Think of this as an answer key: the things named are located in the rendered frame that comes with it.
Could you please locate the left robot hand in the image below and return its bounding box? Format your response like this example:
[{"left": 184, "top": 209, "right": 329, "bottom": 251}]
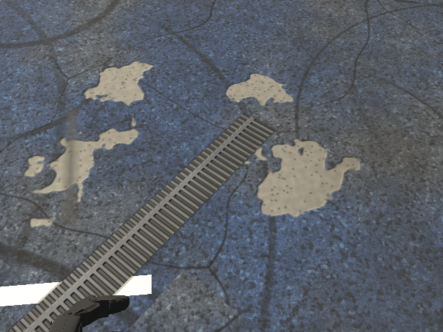
[{"left": 48, "top": 295, "right": 129, "bottom": 332}]

